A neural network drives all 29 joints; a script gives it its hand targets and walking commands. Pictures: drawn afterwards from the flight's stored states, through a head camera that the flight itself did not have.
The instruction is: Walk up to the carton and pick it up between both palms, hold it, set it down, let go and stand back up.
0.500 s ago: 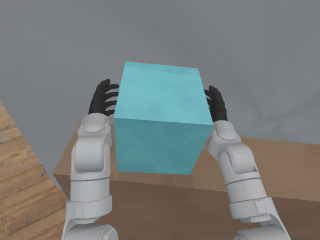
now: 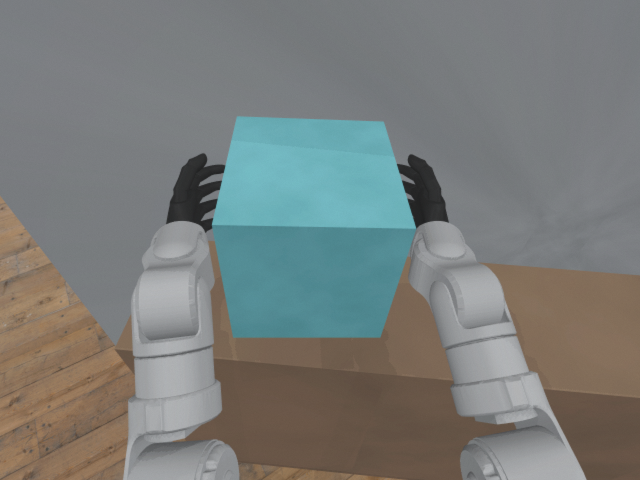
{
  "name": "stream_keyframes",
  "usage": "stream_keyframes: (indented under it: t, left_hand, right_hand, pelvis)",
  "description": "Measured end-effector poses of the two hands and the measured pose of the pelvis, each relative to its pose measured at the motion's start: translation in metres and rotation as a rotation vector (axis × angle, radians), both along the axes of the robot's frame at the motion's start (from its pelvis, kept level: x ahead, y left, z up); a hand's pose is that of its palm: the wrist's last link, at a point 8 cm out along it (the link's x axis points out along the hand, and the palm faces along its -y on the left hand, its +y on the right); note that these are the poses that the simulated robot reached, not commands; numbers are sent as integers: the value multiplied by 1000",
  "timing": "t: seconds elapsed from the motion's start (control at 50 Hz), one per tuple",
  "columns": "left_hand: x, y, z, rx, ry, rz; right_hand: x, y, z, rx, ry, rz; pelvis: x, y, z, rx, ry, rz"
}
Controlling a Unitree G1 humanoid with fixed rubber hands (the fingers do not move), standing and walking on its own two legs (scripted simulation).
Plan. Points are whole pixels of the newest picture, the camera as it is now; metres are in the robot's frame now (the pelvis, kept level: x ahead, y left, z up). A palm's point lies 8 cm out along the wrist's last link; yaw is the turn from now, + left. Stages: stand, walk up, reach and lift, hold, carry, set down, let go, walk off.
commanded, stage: hold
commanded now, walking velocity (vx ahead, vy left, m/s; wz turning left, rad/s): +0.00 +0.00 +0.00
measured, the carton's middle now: (309, 228) +0.38 +0.02 +0.13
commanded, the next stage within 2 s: none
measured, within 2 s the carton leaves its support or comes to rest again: neither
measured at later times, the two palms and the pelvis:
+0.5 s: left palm (194, 232) +0.34 +0.14 +0.17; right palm (440, 231) +0.35 -0.12 +0.16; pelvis +0.00 +0.00 +0.00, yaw -1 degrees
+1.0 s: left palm (199, 224) +0.33 +0.13 +0.19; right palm (454, 235) +0.33 -0.13 +0.17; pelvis +0.01 +0.00 +0.00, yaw +3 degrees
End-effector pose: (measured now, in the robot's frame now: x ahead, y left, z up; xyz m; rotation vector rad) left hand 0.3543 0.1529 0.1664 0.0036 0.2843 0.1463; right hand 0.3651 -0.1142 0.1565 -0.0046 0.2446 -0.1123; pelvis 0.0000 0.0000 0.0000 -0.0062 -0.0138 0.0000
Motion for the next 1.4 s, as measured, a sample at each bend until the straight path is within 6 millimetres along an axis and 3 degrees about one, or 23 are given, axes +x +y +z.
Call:
stream_keyframes:
  t: [0.12,0.22,0.46,0.88,1.0,1.2,1.4]
  left_hand:
    - [-8,-9,-7,-3,11,-14]
    - [-12,-13,-7,-8,12,-14]
    - [-16,-12,6,-11,-22,9]
    - [-3,-11,-4,-4,6,-7]
    - [-22,-20,24,53,-177,-54]
    - [-32,-25,13,43,-108,-52]
    - [-29,-23,9,47,-110,-40]
  right_hand:
    - [-14,-8,-16,-2,13,-11]
    - [-19,-13,-18,-13,13,-11]
    - [-16,-12,2,-24,-20,8]
    - [-7,-11,-13,-9,10,-5]
    - [-30,-20,13,56,-176,-48]
    - [-43,-24,-1,25,-108,-51]
    - [-36,-23,3,4,-112,-34]
  pelvis:
    - [4,5,0,1,-19,-10]
    - [2,6,0,1,-37,-14]
    - [-2,-4,0,2,-65,-14]
    - [4,-2,0,3,-30,-5]
    - [5,-4,-1,1,-50,44]
    - [-6,-14,-5,5,-171,44]
    - [-21,-21,-6,0,-137,51]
